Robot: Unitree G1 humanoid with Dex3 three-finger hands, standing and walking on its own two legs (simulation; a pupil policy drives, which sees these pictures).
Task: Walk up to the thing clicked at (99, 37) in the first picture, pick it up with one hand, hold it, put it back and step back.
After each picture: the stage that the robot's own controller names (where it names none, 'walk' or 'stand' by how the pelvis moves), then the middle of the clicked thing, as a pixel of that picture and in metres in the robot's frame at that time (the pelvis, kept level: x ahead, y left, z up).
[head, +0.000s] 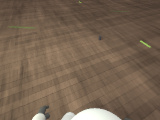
stand; (99, 37) +1.97 -0.31 -0.72
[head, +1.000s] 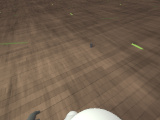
walk; (91, 45) +1.87 +0.07 -0.69
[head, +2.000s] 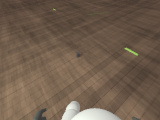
walk; (78, 54) +1.26 +0.30 -0.71
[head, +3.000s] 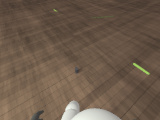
walk; (76, 70) +0.84 +0.24 -0.72
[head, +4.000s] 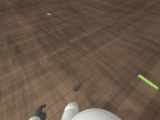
walk; (75, 88) +0.51 +0.19 -0.71
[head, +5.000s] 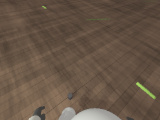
stand; (70, 96) +0.35 +0.18 -0.70
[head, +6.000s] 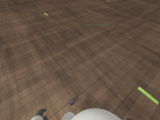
stand; (71, 101) +0.33 +0.18 -0.72
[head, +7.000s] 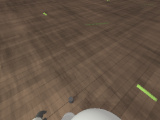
stand; (71, 100) +0.35 +0.18 -0.72
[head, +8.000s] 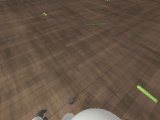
stand; (70, 101) +0.33 +0.18 -0.73
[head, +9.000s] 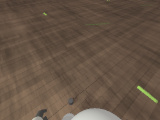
stand; (70, 101) +0.33 +0.18 -0.73
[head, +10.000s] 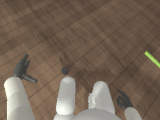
go down; (65, 71) +0.39 +0.19 -0.43
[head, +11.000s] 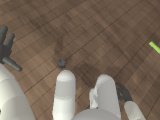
go down; (61, 64) +0.40 +0.22 -0.31
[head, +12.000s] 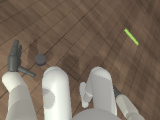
close in; (40, 60) +0.38 +0.25 -0.23
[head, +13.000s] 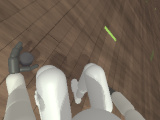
close; (26, 60) +0.39 +0.26 -0.22
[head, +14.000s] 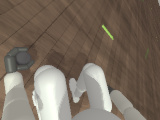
close; (23, 59) +0.38 +0.27 -0.22
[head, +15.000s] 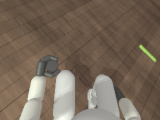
lift; (52, 67) +0.32 +0.25 -0.08
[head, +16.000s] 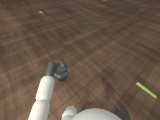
hold; (61, 72) +0.32 +0.18 +0.06
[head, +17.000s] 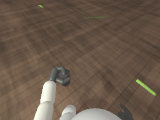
hold; (64, 77) +0.31 +0.17 +0.00
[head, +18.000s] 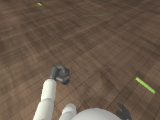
crouch; (64, 76) +0.32 +0.17 -0.01
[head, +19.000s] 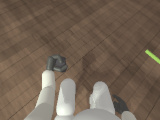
crouch; (61, 65) +0.38 +0.19 -0.09
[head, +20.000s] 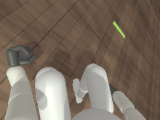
lower; (26, 56) +0.39 +0.26 -0.22
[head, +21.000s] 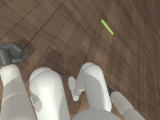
lower; (17, 54) +0.42 +0.28 -0.22
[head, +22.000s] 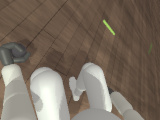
lower; (19, 54) +0.41 +0.28 -0.22
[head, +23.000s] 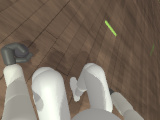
lower; (21, 54) +0.41 +0.27 -0.22
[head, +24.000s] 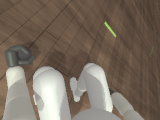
loosen; (24, 56) +0.40 +0.26 -0.22
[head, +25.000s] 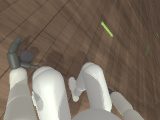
withdraw; (25, 59) +0.39 +0.24 -0.22
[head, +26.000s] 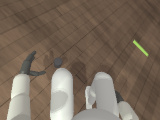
walk; (57, 63) +0.40 +0.22 -0.28
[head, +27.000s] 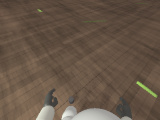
stand; (71, 100) +0.34 +0.14 -0.65
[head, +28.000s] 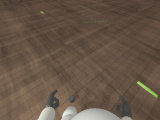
stand; (71, 99) +0.36 +0.16 -0.66
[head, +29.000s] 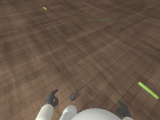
stand; (72, 97) +0.35 +0.15 -0.67
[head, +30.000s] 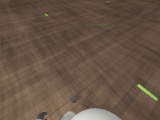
stand; (73, 99) +0.37 +0.16 -0.72
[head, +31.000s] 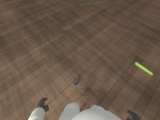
walk; (75, 81) +0.47 +0.14 -0.69
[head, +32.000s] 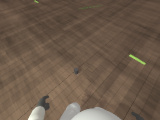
walk; (76, 71) +0.71 +0.19 -0.70
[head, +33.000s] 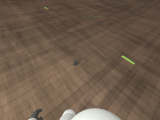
stand; (75, 62) +1.03 +0.21 -0.71
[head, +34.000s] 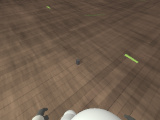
stand; (77, 61) +1.04 +0.18 -0.72
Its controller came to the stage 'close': yes
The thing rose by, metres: 0.73
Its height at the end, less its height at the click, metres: +0.00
